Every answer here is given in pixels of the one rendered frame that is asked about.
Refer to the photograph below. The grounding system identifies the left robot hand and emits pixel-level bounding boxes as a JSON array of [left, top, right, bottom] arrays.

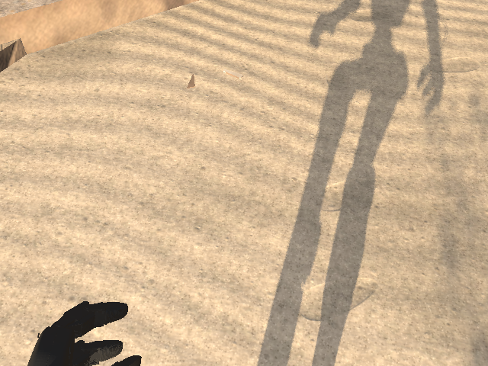
[[27, 301, 142, 366]]

